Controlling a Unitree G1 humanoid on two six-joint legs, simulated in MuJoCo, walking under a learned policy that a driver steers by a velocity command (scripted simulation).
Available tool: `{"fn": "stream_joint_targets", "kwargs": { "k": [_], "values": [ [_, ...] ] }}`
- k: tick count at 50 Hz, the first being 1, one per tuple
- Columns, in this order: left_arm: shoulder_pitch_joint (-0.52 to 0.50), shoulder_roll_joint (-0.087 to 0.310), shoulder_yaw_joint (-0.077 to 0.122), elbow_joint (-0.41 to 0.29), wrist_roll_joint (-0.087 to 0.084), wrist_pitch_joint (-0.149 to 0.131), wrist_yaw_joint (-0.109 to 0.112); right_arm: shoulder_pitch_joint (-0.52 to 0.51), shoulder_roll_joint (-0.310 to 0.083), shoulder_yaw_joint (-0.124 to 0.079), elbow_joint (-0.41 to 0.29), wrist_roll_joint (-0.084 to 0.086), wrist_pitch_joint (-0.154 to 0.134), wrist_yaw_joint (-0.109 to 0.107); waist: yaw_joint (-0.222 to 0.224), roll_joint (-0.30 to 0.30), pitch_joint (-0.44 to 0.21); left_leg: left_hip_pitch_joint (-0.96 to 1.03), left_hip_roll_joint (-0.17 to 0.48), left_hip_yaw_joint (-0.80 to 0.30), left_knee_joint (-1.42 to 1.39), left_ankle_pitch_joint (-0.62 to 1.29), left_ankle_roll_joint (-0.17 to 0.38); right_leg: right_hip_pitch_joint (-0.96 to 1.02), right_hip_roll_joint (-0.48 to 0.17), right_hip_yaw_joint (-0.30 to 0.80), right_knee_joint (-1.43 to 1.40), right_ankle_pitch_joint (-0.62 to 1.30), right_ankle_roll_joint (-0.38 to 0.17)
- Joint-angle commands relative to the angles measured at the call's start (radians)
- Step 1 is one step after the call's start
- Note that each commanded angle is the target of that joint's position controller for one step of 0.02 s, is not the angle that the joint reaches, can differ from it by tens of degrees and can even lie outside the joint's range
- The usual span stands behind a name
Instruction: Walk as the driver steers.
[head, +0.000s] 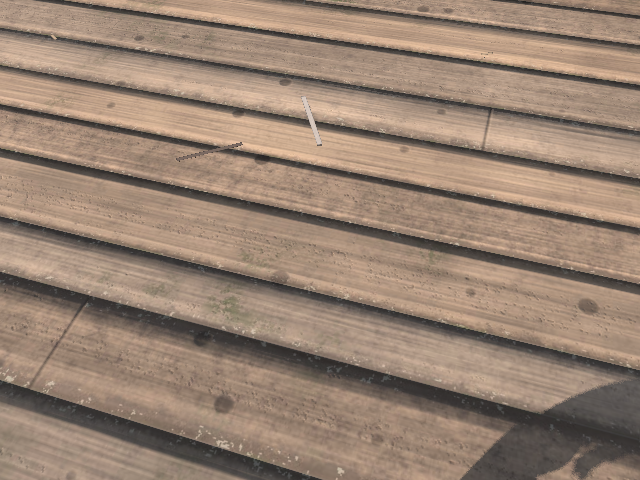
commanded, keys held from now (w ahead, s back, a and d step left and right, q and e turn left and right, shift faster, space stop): w+q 1.00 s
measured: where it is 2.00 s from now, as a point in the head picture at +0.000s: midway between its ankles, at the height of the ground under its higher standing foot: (140, 303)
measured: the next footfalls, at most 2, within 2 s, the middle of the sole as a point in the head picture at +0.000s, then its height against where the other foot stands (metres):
left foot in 0.16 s outside the picture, level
right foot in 0.70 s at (345, 425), level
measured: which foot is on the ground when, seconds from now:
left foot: up 0.00-0.14, down 0.16-0.70, up 0.72-1.00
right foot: down 0.00-0.18, up 0.20-0.68, down 0.70-1.00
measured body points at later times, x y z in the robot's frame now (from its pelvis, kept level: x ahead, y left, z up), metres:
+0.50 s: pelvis +0.27 +0.07 +0.00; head +0.29 +0.09 +0.45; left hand +0.36 +0.36 -0.11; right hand +0.36 -0.20 -0.12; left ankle +0.20 +0.10 -0.74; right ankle +0.45 -0.07 -0.68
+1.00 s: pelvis +0.54 +0.12 +0.00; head +0.56 +0.12 +0.45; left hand +0.40 +0.36 -0.11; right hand +0.82 -0.01 -0.11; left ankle +0.52 +0.27 -0.67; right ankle +0.56 +0.02 -0.74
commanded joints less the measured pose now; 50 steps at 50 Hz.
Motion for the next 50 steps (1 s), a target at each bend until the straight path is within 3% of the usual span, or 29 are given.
{"fn": "stream_joint_targets", "kwargs": {
  "k": [1,3,5,7,8,9,10,11,12,13,14,15,16,18,23,29,32,33,34,35,36,37,38,39,40,41,42,45,50],
  "values": [
    [-0.018,0.134,0.029,-0.045,-0.001,-0.014,0.004,-0.126,-0.006,0.017,-0.103,-0.001,-0.014,0.015,-0.007,-0.131,0.06,0.026,-0.002,0.059,-0.144,0.045,0.023,-0.028,-0.26,0.061,-0.079,0.449,-0.093],
    [0.009,0.147,0.032,-0.025,0.0,-0.005,0.009,-0.153,-0.016,0.017,-0.119,-0.005,-0.013,0.013,-0.003,-0.127,0.064,0.056,-0.02,0.093,-0.206,-0.008,0.054,0.028,-0.274,0.029,-0.039,0.546,-0.083],
    [0.018,0.173,0.037,-0.011,0.001,0.007,0.015,-0.129,-0.03,0.012,-0.119,-0.011,-0.012,0.003,-0.024,-0.144,0.032,0.142,-0.076,0.135,-0.243,-0.106,0.095,0.078,-0.28,-0.014,0.079,0.839,-0.069],
    [0.022,0.203,0.042,-0.003,0.001,0.026,0.02,0.03,-0.065,-0.008,-0.078,-0.016,-0.021,-0.013,-0.096,-0.15,-0.073,0.342,-0.153,0.146,-0.291,-0.184,0.148,0.076,-0.281,-0.041,0.354,1.017,-0.063],
    [0.008,0.203,0.04,-0.015,0.0,0.031,0.02,0.201,-0.101,-0.029,-0.022,-0.025,-0.028,-0.028,-0.174,-0.103,-0.168,0.582,-0.154,0.098,-0.361,-0.157,0.185,-0.05,-0.26,-0.058,0.596,0.868,-0.038],
    [0.044,0.118,0.019,-0.064,-0.004,0.028,0.009,0.288,-0.208,-0.06,-0.01,-0.03,-0.026,-0.046,-0.172,0.063,-0.286,0.894,0.109,-0.262,-0.386,-0.307,0.267,-0.381,-0.193,-0.054,0.925,0.276,0.005],
    [-0.005,0.117,0.021,-0.135,-0.002,0.02,-0.004,0.269,-0.282,-0.076,-0.041,0.007,-0.016,-0.052,-0.15,0.173,-0.368,1.028,0.314,-0.789,-0.55,-0.241,0.394,-0.679,0.006,0.089,1.195,-0.296,0.051],
    [-0.138,0.164,0.03,-0.157,0.007,0.014,-0.007,0.276,-0.251,-0.073,-0.027,0.022,-0.006,-0.063,-0.185,0.016,-0.252,0.971,0.271,-0.653,-0.577,-0.145,0.363,-0.788,-0.055,0.218,1.198,-0.195,0.041],
    [-0.149,0.137,0.019,-0.162,-0.006,0.002,-0.01,0.227,-0.202,-0.06,-0.013,0.028,-0.008,-0.071,-0.141,-0.011,-0.126,0.826,0.244,-0.511,-0.582,-0.032,0.335,-0.774,-0.099,0.217,1.116,-0.101,0.033],
    [-0.126,0.129,0.017,-0.142,-0.004,-0.001,-0.008,0.185,-0.154,-0.046,-0.009,0.027,-0.016,-0.073,-0.087,-0.057,-0.051,0.688,0.184,-0.416,-0.596,0.097,0.287,-0.7,-0.13,0.217,1.011,-0.069,0.033],
    [-0.117,0.126,0.019,-0.131,0.016,0.017,-0.008,0.135,-0.12,-0.035,-0.012,0.034,-0.022,-0.073,-0.044,-0.08,-0.016,0.592,0.109,-0.332,-0.611,0.156,0.236,-0.628,-0.146,0.223,0.957,-0.059,0.036],
    [-0.059,0.114,0.015,-0.125,0.025,0.036,-0.011,0.124,-0.119,-0.032,-0.021,0.033,-0.032,-0.073,-0.017,-0.016,-0.043,0.543,0.11,-0.308,-0.62,0.231,0.255,-0.565,-0.145,0.221,0.931,-0.061,0.05],
    [-0.058,0.114,0.016,-0.123,0.033,0.051,-0.012,0.135,-0.109,-0.029,-0.016,0.036,-0.044,-0.068,-0.012,-0.021,-0.045,0.523,0.094,-0.298,-0.622,0.29,0.263,-0.552,-0.144,0.216,0.916,-0.069,0.06],
    [-0.096,0.1,0.015,-0.133,0.031,0.064,-0.018,0.158,-0.127,-0.035,-0.006,0.035,-0.055,-0.065,-0.015,-0.034,-0.036,0.48,0.059,-0.275,-0.652,0.212,0.261,-0.563,-0.138,0.202,0.845,-0.017,0.078],
    [-0.314,0.091,0.011,-0.202,0.025,0.065,-0.024,0.277,-0.14,-0.04,0.024,0.034,-0.058,-0.067,-0.09,-0.003,0.017,0.544,0.04,-0.312,-0.673,0.145,0.223,-0.689,-0.117,0.204,0.619,0.179,0.092],
    [-0.485,0.094,-0.001,-0.265,0.012,0.045,-0.034,0.372,-0.154,-0.043,0.043,0.022,-0.057,-0.082,-0.15,0.014,0.023,0.667,0.059,-0.366,-0.584,0.293,0.204,-0.677,-0.052,0.209,0.416,0.23,0.071],
    [-0.415,0.122,0.005,-0.256,0.007,0.034,-0.028,0.321,-0.178,-0.048,0.029,0.018,-0.057,-0.093,-0.096,0.035,0.012,0.635,0.068,-0.399,-0.519,0.367,0.156,-0.486,-0.019,0.222,0.311,0.163,0.036],
    [-0.328,0.143,0.014,-0.23,0.005,0.029,-0.018,0.289,-0.187,-0.05,0.021,0.017,-0.06,-0.09,-0.054,0.036,-0.02,0.595,0.051,-0.395,-0.447,0.461,0.133,-0.344,0.01,0.21,0.289,0.116,0.019],
    [-0.198,0.168,0.026,-0.193,0.008,0.019,-0.006,0.271,-0.187,-0.048,0.021,0.024,-0.065,-0.082,0.013,-0.005,-0.087,0.552,-0.003,-0.358,-0.287,0.499,0.108,-0.157,0.012,0.203,0.227,0.13,-0.005],
    [-0.051,0.228,0.042,-0.179,0.026,0.008,0.011,0.275,-0.137,-0.034,0.004,0.035,-0.073,-0.072,0.072,-0.087,-0.214,0.44,-0.068,-0.299,-0.035,0.316,0.082,0.077,-0.15,0.36,0.19,-0.019,-0.049],
    [-0.004,0.317,0.061,-0.187,0.049,0.014,0.02,0.378,-0.027,-0.011,-0.026,0.063,-0.073,-0.075,0.026,-0.306,-0.345,0.143,-0.222,-0.171,0.262,-0.389,0.044,0.339,-0.447,0.794,0.117,-0.13,-0.151],
    [-0.056,0.276,0.06,-0.186,0.027,0.029,0.015,0.385,-0.111,-0.016,-0.014,0.026,-0.062,-0.083,-0.007,-0.271,-0.316,0.033,-0.164,-0.148,0.378,-0.449,0.052,0.25,-0.468,0.99,0.044,-0.255,-0.19],
    [-0.129,0.181,0.039,-0.198,0.019,0.033,0.012,0.321,-0.133,-0.024,-0.001,0.012,-0.051,-0.08,-0.022,-0.136,-0.156,0.023,-0.106,-0.143,0.395,-0.353,0.051,0.098,-0.423,0.836,0.021,-0.283,-0.171],
    [-0.173,0.125,0.024,-0.192,0.015,0.031,0.007,0.268,-0.123,-0.021,-0.003,0.01,-0.047,-0.069,-0.03,-0.077,-0.07,0.044,-0.073,-0.125,0.355,-0.287,0.044,-0.012,-0.365,0.678,0.004,-0.173,-0.149],
    [-0.179,0.108,0.018,-0.181,0.016,0.027,0.006,0.252,-0.106,-0.02,-0.005,0.007,-0.039,-0.059,-0.042,-0.109,-0.034,0.069,-0.048,-0.114,0.317,-0.262,0.038,-0.073,-0.319,0.556,-0.015,-0.052,-0.124],
    [-0.169,0.098,0.014,-0.163,0.011,0.02,0.008,0.245,-0.095,-0.019,-0.005,-0.002,-0.027,-0.048,-0.052,-0.133,-0.008,0.097,-0.032,-0.105,0.294,-0.247,0.034,-0.123,-0.273,0.457,-0.037,0.032,-0.098],
    [-0.157,0.11,0.017,-0.151,0.008,0.009,0.004,0.261,-0.084,-0.016,-0.004,-0.002,-0.016,-0.04,-0.062,-0.171,-0.017,0.113,-0.031,-0.093,0.294,-0.237,0.028,-0.136,-0.276,0.414,-0.039,0.116,-0.107],
    [-0.125,0.115,0.024,-0.124,-0.003,-0.016,-0.009,0.185,-0.069,-0.01,-0.033,-0.002,-0.003,-0.025,-0.062,-0.147,-0.008,0.045,-0.012,-0.085,0.273,-0.179,0.018,-0.118,-0.284,0.313,-0.072,0.248,-0.126],
    [-0.078,0.119,0.028,-0.083,-0.002,-0.014,-0.01,0.012,-0.038,0.007,-0.093,0.001,-0.008,-0.007,-0.036,-0.132,0.027,-0.025,0.003,-0.035,0.076,-0.01,0.001,-0.08,-0.255,0.14,-0.09,0.358,-0.117]
  ]
}}
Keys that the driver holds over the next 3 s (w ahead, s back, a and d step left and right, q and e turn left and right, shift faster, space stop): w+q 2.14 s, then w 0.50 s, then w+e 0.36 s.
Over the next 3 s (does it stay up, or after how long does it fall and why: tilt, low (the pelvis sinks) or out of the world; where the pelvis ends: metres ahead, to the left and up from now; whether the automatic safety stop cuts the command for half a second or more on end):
stays up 1.00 1.09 -0.01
